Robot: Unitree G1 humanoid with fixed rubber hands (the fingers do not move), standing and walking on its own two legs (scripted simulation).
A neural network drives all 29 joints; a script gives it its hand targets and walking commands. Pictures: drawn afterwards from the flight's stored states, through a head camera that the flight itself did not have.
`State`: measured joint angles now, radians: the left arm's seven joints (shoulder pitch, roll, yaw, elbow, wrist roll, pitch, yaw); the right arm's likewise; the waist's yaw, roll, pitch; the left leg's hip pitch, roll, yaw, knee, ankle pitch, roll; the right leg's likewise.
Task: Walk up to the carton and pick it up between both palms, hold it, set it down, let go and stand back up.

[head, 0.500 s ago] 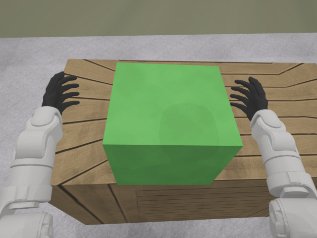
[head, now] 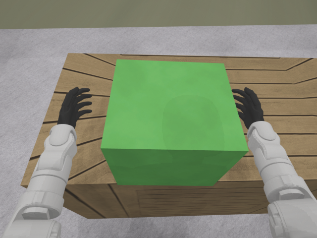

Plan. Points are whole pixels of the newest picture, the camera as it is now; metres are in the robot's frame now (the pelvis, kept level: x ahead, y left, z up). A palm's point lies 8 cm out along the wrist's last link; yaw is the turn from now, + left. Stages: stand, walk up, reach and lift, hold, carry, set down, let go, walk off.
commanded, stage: reach and lift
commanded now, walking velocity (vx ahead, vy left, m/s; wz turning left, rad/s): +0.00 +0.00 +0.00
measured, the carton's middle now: (168, 127) +0.37 -0.02 +0.04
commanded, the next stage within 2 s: none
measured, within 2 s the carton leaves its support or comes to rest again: leaves its support in 1.60 s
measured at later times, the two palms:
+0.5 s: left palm (86, 124) +0.36 +0.19 +0.06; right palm (237, 120) +0.39 -0.20 +0.06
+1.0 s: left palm (93, 124) +0.36 +0.17 +0.05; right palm (236, 120) +0.38 -0.19 +0.06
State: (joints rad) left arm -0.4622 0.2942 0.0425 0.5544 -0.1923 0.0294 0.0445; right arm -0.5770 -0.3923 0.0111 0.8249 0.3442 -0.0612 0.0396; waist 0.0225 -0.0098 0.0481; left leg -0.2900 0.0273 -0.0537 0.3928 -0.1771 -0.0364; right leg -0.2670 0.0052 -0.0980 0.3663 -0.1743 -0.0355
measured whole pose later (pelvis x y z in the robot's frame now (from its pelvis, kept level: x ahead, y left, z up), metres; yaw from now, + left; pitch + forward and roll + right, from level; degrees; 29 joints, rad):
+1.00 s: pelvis +0.00 +0.00 +0.00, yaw +0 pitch +4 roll +0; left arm -0.45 0.08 0.06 0.55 -0.13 0.03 0.12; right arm -0.58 -0.24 0.01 0.83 0.30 -0.07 -0.08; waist 0.02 -0.01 0.01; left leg -0.29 0.03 -0.05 0.39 -0.18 -0.04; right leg -0.27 0.01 -0.10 0.37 -0.17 -0.04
